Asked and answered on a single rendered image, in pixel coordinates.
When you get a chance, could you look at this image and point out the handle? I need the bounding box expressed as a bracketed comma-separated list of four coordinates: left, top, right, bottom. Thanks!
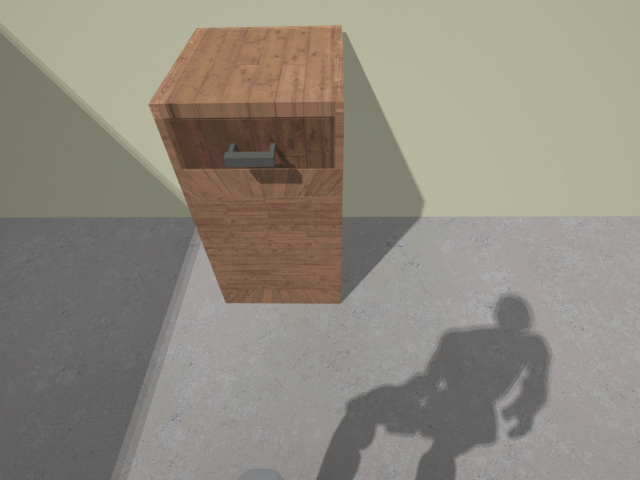
[223, 143, 276, 167]

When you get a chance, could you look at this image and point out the cabinet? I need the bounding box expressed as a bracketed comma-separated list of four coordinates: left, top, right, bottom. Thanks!
[148, 25, 344, 304]

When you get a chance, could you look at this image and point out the drawer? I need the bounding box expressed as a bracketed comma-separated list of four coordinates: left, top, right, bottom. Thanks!
[165, 116, 334, 169]

